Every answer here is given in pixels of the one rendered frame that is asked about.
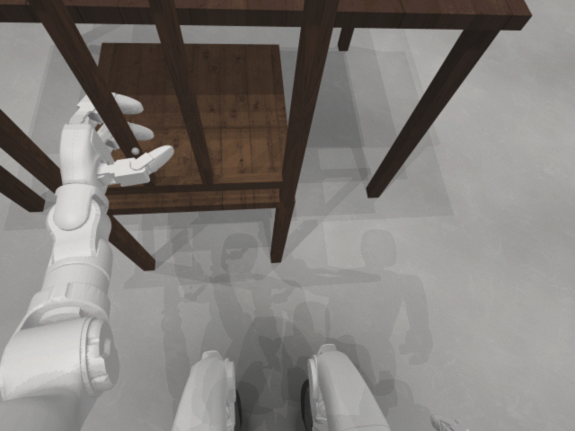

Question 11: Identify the right robot thigh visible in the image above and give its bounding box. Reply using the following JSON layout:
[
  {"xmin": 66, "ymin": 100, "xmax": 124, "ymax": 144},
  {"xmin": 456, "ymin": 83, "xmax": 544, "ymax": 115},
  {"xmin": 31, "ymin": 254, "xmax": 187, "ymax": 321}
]
[{"xmin": 307, "ymin": 351, "xmax": 391, "ymax": 431}]

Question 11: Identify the table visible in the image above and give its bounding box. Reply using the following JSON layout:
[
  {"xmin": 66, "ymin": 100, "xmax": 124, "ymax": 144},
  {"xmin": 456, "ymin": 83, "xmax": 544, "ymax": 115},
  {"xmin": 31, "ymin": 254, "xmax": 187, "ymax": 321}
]
[{"xmin": 0, "ymin": 0, "xmax": 533, "ymax": 212}]

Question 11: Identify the right robot shin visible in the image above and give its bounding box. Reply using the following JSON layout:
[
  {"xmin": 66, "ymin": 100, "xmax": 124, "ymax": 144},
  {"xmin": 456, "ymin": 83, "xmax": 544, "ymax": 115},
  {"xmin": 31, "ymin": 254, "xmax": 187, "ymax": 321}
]
[{"xmin": 310, "ymin": 344, "xmax": 337, "ymax": 431}]

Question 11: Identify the chair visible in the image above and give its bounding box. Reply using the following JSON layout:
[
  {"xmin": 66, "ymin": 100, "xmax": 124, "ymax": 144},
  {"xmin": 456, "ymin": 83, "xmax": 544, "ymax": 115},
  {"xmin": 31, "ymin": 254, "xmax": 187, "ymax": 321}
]
[{"xmin": 0, "ymin": 0, "xmax": 340, "ymax": 271}]

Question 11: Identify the left robot hand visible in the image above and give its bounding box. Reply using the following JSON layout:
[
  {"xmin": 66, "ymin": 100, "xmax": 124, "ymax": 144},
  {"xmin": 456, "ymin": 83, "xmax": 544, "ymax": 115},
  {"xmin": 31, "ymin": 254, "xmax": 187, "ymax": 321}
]
[{"xmin": 59, "ymin": 92, "xmax": 174, "ymax": 195}]

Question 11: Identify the left robot forearm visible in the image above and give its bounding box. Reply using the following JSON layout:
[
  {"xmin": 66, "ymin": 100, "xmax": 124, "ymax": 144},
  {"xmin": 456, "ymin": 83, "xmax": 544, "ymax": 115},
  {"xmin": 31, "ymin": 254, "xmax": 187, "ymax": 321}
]
[{"xmin": 0, "ymin": 183, "xmax": 113, "ymax": 401}]

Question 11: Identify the robot left upper arm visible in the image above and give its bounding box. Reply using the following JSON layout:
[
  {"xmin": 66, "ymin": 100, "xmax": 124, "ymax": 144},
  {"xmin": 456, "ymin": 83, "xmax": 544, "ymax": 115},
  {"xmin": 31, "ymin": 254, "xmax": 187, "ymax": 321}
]
[{"xmin": 0, "ymin": 316, "xmax": 119, "ymax": 431}]

